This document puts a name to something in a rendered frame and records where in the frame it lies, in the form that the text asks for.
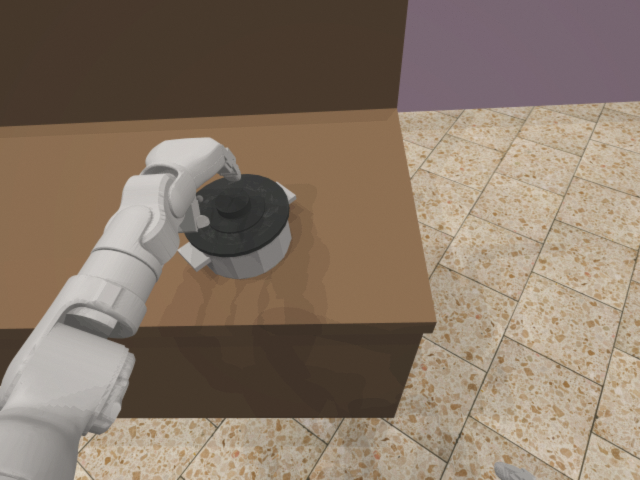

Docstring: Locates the robot left upper arm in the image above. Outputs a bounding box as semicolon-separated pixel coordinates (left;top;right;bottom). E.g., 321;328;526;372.
0;322;136;480

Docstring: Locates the table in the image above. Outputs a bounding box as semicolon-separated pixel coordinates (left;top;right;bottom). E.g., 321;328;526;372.
0;0;437;418

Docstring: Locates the left robot forearm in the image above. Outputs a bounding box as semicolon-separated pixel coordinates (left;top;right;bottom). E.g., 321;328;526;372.
0;161;196;411

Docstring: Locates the lid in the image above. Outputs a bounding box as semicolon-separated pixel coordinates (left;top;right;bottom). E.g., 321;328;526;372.
184;174;290;257

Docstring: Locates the pot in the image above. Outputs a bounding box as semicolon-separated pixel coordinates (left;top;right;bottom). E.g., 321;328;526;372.
177;182;296;279

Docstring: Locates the knob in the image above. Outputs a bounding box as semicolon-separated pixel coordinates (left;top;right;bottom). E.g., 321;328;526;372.
215;188;251;219

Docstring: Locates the left robot hand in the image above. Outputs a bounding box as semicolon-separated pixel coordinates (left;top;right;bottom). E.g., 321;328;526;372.
145;137;241;233

